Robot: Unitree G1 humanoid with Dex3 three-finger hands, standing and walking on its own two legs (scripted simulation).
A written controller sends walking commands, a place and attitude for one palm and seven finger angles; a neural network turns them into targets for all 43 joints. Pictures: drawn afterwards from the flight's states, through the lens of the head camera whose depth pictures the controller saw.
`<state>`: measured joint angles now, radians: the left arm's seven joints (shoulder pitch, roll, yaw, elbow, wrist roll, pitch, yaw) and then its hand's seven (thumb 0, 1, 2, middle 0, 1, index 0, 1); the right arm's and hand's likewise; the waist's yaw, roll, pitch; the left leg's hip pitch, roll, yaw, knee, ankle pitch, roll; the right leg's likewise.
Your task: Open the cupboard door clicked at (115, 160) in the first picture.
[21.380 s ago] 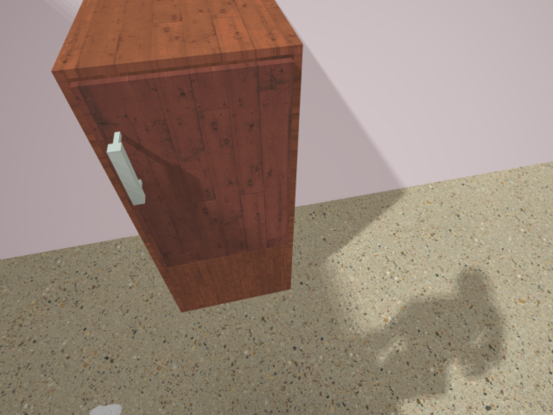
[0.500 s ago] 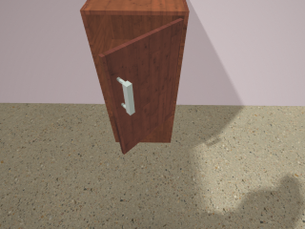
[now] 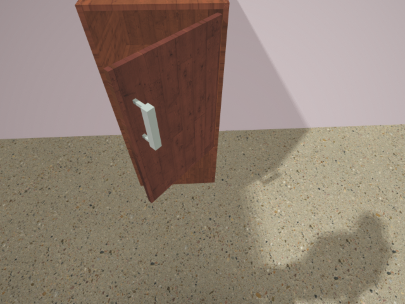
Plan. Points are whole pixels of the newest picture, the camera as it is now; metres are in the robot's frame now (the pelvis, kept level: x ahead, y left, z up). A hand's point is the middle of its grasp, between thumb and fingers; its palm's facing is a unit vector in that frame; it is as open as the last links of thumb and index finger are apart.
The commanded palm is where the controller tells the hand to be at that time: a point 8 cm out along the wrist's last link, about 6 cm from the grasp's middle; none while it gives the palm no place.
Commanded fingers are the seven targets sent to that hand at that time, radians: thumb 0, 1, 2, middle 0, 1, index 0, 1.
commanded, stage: walk to a spot facing it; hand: left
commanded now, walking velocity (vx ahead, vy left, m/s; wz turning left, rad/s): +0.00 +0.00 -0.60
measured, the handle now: (146, 124) +0.53 +0.19 +0.01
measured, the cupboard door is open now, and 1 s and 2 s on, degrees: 46 46 46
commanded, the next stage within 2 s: none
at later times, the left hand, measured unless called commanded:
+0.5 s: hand out of the picture +0.08 +0.15 -0.16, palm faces -0.18 -0.94 -0.28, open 7.4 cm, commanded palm none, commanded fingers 0.00 0.90 0.90 -0.20 -0.30 -0.20 -0.30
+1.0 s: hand (140, 274) +0.21 +0.17 -0.17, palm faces -0.47 -0.85 -0.22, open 7.4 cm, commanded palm none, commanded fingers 0.00 0.90 0.90 -0.20 -0.30 -0.20 -0.30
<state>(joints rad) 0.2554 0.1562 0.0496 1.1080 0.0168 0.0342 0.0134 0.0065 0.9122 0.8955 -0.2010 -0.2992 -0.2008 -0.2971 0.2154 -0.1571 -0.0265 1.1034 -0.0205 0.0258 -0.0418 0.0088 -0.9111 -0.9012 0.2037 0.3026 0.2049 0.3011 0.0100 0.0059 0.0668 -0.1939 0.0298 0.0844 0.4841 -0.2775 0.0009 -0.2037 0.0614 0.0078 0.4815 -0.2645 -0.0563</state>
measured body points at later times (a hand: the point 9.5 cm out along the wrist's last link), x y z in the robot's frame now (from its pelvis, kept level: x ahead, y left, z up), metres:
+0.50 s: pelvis -0.01 -0.04 +0.00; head +0.05 -0.08 +0.45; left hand +0.09 +0.20 -0.14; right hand +0.05 -0.32 -0.15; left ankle +0.01 +0.13 -0.65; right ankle -0.02 -0.11 -0.74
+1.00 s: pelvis +0.03 +0.01 +0.00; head +0.10 +0.01 +0.45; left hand +0.23 +0.21 -0.15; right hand -0.02 -0.25 -0.12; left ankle +0.08 +0.11 -0.74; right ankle -0.07 -0.11 -0.65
